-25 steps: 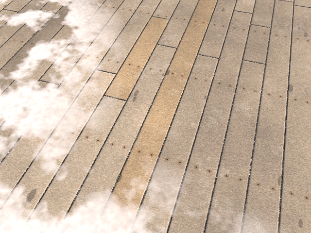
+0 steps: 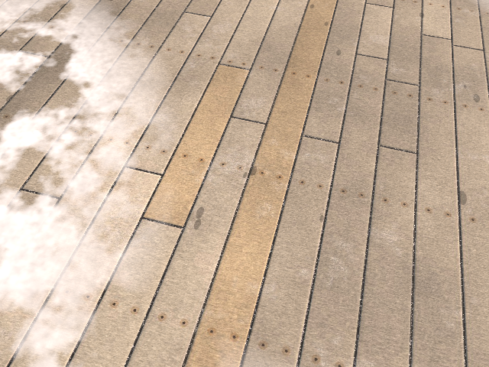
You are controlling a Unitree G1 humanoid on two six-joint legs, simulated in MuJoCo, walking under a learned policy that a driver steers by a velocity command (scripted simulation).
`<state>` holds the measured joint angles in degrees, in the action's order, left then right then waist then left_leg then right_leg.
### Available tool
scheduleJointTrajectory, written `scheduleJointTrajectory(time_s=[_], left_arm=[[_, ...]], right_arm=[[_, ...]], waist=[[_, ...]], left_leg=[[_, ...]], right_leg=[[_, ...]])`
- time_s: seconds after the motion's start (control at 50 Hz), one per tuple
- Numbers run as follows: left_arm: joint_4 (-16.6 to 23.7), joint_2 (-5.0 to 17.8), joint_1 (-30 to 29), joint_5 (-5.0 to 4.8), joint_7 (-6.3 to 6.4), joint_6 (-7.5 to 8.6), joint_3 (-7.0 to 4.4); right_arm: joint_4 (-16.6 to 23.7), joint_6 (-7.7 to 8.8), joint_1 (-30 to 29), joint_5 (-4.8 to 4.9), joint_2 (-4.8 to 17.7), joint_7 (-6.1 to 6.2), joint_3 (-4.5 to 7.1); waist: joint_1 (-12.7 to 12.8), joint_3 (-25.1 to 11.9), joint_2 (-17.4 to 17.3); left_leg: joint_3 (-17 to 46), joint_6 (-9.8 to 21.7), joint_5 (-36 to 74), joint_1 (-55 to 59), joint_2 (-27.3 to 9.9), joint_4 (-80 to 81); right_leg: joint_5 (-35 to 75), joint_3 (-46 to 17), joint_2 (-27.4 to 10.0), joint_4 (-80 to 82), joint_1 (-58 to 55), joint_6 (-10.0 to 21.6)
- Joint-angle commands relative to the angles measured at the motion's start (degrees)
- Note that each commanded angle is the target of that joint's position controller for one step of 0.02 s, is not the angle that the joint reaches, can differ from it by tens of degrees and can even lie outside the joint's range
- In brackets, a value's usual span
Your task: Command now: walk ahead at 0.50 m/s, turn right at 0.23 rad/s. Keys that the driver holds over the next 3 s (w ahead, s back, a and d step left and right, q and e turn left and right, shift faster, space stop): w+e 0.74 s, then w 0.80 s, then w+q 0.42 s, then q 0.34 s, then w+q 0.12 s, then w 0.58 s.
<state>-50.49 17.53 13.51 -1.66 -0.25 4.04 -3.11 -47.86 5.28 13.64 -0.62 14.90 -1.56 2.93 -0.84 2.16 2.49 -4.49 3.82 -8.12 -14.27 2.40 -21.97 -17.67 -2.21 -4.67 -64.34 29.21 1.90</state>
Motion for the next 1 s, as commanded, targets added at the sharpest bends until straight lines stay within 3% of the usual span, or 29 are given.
scheduleJointTrajectory(time_s=[0.02,0.04,0.08,0.16,0.26,0.32,0.34,0.36,0.38,0.4,0.42,0.44,0.46,0.48,0.52,0.56,0.58,0.66,0.74,0.8,0.82,0.84,0.86,0.88,0.9,0.92,0.94,0.96,1.0], left_arm=[[2.2,3.0,2.4,0.02,0.41,-1.17,-0.96],[3.1,2.6,1.1,0.1,0.4,-1.26,-0.99],[3.8,3.0,-1.5,0.34,0.25,-1.03,-1.27],[6.2,0.9,-8.2,0.76,-0.96,-0.55,-0.48],[10.8,0.6,-15.0,0.56,-2.74,-0.55,-0.18],[12.2,2.6,-12.0,0.48,-3.63,-0.85,-1.25],[11.5,4.2,-7.2,0.37,-3.6,-1.07,-2.24],[9.5,7.0,1.5,0.17,-3.13,-1.14,-3.88],[7.6,11.6,10.9,0.28,-1.88,-1.72,-5.8],[8.8,16.8,9.3,-0.3,-1.35,-1.65,-6.67],[9.5,12.0,10.7,0.44,-1.37,-1.19,-4.96],[9.4,8.9,9.1,0.95,-1.26,-0.7,-4.16],[9.8,7.6,5.4,0.72,-1.38,-0.24,-3.75],[10.6,5.7,2.0,0.66,-1.26,-0.12,-3.19],[12.0,5.4,-1.0,1.39,-0.86,-0.11,-2.92],[12.1,5.9,-0.5,0.93,-0.21,-0.06,-3.04],[12.1,8.1,0.2,1.03,0.16,-0.03,-3.59],[11.5,8.4,3.5,0.4,1.08,-0.81,-3.9],[10.4,7.9,6.9,-0.02,1.22,-1.4,-3.83],[9.9,6.7,7.4,0.52,1.47,-1.66,-3.51],[9.8,6.4,6.7,0.75,1.44,-1.75,-3.32],[10.2,4.0,6.7,1.05,1.19,-1.59,-2.44],[11.0,1.1,9.8,1.92,1.16,-1.31,-1.32],[11.2,-0.5,16.8,-0.15,1.09,-0.65,-0.67],[10.3,5.3,13.6,-0.73,1.19,-0.49,-1.63],[11.5,7.5,6.7,-0.49,1.15,-0.54,-2.19],[12.4,6.8,2.9,0.41,1.21,-0.5,-2.01],[13.1,5.8,1.4,1.01,1.0,-0.23,-2.0],[13.0,3.8,2.4,1.08,0.56,-0.15,-1.79]], right_arm=[[2.2,1.94,-0.8,-0.12,6.4,0.29,1.61],[1.5,1.9,-0.6,-0.36,7.8,0.61,1.96],[0.9,1.78,-0.2,-0.4,7.8,1.21,2.01],[-0.2,1.43,1.0,-0.02,9.0,2.04,2.1],[-2.7,-0.78,5.5,0.84,9.7,2.44,2.54],[-2.0,-2.26,3.5,1.27,12.0,3.24,3.26],[-1.6,-2.81,3.0,1.21,12.7,3.6,3.44],[-1.2,-3.24,1.8,1.35,12.8,3.9,3.35],[0.1,-2.78,2.1,0.66,11.6,4.06,2.71],[3.2,-0.76,7.0,-0.49,2.9,2.81,-0.1],[3.4,2.04,2.7,1.3,7.4,1.54,0.64],[5.2,3.34,-3.1,3.34,9.6,0.86,1.21],[5.6,3.84,-4.0,2.78,8.8,1.07,1.0],[5.2,3.61,-4.5,1.03,9.1,1.61,1.44],[5.3,2.24,-2.3,0.16,9.0,1.66,1.88],[5.5,0.9,-2.5,-0.38,7.2,1.89,1.66],[6.4,0.56,-3.7,-0.22,6.3,1.98,1.22],[9.0,1.01,-13.1,0.0,4.6,1.52,0.35],[10.9,1.64,-16.6,1.11,6.6,0.72,0.94],[10.1,2.53,-13.7,0.82,8.3,0.04,1.66],[9.2,2.78,-9.6,0.69,8.6,0.18,2.11],[8.0,3.11,-3.7,-0.07,10.7,0.46,2.96],[7.3,3.17,4.0,-0.83,14.4,0.65,3.87],[3.8,2.15,9.7,-0.22,17.2,-0.01,5.01],[4.7,2.01,8.7,1.37,11.6,-0.24,3.59],[5.3,1.65,5.1,1.33,9.0,-0.03,2.74],[5.9,1.29,2.4,0.48,8.2,0.0,2.21],[5.6,1.13,0.7,0.09,7.4,0.11,1.91],[5.2,1.17,0.3,-0.13,6.1,0.26,1.33]], waist=[[0.9,-1.5,-6.6],[1.2,-1.0,-7.1],[0.4,-0.3,-5.4],[-2.1,1.4,-4.7],[-4.2,3.4,-4.1],[-0.7,-0.3,-7.2],[2.1,-3.4,-8.1],[7.0,-7.9,-7.2],[10.9,-13.5,-1.7],[4.5,-19.0,13.6],[7.8,-23.9,5.8],[8.5,-16.3,3.1],[5.5,-10.3,-2.5],[3.4,-7.3,-3.9],[0.2,-5.3,-1.6],[-0.4,-4.3,-2.7],[-0.4,-3.4,0.2],[3.7,-2.0,0.9],[4.9,-2.5,2.5],[3.4,-2.9,4.3],[0.9,-3.8,5.5],[-1.9,-8.3,4.0],[-3.3,-16.4,-4.4],[-1.4,-20.7,-23.7],[-3.2,-15.3,-15.4],[-4.1,-8.1,-9.8],[-3.2,-4.6,-5.7],[-1.9,-2.4,-5.9],[0.0,-2.9,-7.7]], left_leg=[[11.4,8.5,9.9,4.9,-15.7,14.4],[10.1,8.6,9.3,5.6,-16.3,15.2],[6.3,7.5,10.1,7.0,-15.4,16.0],[-0.5,5.6,10.5,8.1,-14.5,17.3],[-3.8,4.7,20.2,20.9,-17.8,12.2],[-5.9,3.0,45.1,23.6,-18.7,2.4],[-6.6,2.3,52.7,23.0,-18.2,-4.9],[-7.9,0.6,52.5,18.6,-16.2,-16.3],[-7.9,-1.7,35.6,4.7,-13.8,-33.5],[-3.5,-6.0,-18.7,-22.7,0.1,-56.1],[10.3,-4.3,-24.4,-30.2,-0.5,-61.1],[10.5,-2.7,-19.8,-33.5,-3.6,-59.3],[10.1,-2.4,-15.3,-31.7,-6.3,-52.8],[9.6,-2.9,-13.0,-28.1,-8.0,-47.5],[9.7,-4.7,-11.4,-21.7,-9.1,-42.9],[8.1,-6.1,-8.2,-20.7,-9.0,-38.2],[7.6,-7.3,-6.4,-20.6,-8.6,-33.9],[6.4,-8.3,10.3,-15.3,-4.9,-14.9],[8.6,-7.1,11.8,-13.0,-3.1,-7.5],[7.8,-4.4,6.7,-10.7,-3.2,-5.4],[7.1,-2.8,6.5,-5.4,-3.2,-3.9],[8.7,-0.4,6.0,4.2,-5.6,-4.0],[20.6,4.6,4.8,20.3,-15.6,-5.9],[46.8,12.7,-11.9,33.2,-24.8,2.7],[49.3,11.1,-25.1,30.7,-24.2,5.6],[40.5,8.9,-22.8,23.9,-22.2,6.2],[34.2,8.2,-15.9,17.3,-19.9,7.0],[30.5,8.5,-9.7,12.6,-18.4,8.0],[24.6,8.2,-2.5,8.7,-15.2,10.1]], right_leg=[[5.3,-4.2,-3.4,2.1,6.7,-0.8],[8.5,-4.9,-3.1,5.1,8.9,-1.4],[15.5,-5.2,-2.2,11.0,10.6,-1.7],[24.8,-0.3,-1.3,23.5,7.7,-1.4],[18.6,3.1,0.3,29.7,13.1,0.9],[10.1,7.6,4.3,29.7,5.4,3.7],[7.6,9.0,6.6,29.4,-1.1,5.1],[10.2,9.0,8.7,32.9,-13.4,7.2],[9.9,-2.4,2.6,34.7,-31.4,10.7],[2.6,-36.9,-13.0,40.5,-51.6,23.4],[-1.4,-45.0,-14.6,46.8,-55.1,23.3],[2.3,-35.1,-12.5,47.2,-49.7,19.8],[8.5,-27.8,-9.8,47.4,-40.3,17.5],[13.8,-23.2,-7.9,48.4,-32.8,16.3],[20.9,-19.8,-5.9,50.5,-23.5,16.6],[22.6,-15.7,-3.7,52.1,-19.2,15.6],[24.9,-15.0,-4.3,52.4,-16.6,16.3],[17.9,-10.6,0.7,51.0,-12.6,11.5],[11.9,-16.2,-1.6,47.0,-17.4,10.0],[14.0,-19.0,-4.0,42.3,-22.7,8.7],[17.0,-19.0,-3.2,38.9,-22.2,7.8],[19.9,-16.5,-0.1,30.7,-20.5,6.0],[9.5,-11.6,4.8,14.0,-10.7,3.3],[-15.1,-6.3,10.9,-2.7,7.6,-0.1],[-14.4,-9.5,7.5,-9.0,14.3,-0.1],[-9.2,-8.1,5.5,-9.8,16.2,0.1],[-5.6,-6.1,3.7,-8.3,14.8,0.1],[-2.7,-5.6,1.8,-4.9,13.6,0.1],[-0.6,-3.8,-0.3,0.1,9.0,-0.1]])
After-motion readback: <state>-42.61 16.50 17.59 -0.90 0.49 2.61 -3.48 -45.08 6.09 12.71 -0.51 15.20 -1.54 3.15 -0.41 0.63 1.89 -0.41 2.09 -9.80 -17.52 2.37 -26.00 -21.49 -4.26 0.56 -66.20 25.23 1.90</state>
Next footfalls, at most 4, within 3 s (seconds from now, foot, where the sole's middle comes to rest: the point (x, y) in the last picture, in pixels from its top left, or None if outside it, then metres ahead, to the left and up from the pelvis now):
0.38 right None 0.36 -0.16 -0.78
0.84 left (261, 293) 0.69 -0.05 -0.78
1.34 right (373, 261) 0.80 -0.41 -0.78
1.90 left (336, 169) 1.18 -0.34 -0.78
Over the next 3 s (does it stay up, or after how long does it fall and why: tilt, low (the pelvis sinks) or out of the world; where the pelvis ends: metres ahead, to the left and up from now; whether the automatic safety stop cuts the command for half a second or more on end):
stays up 1.41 -0.40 0.01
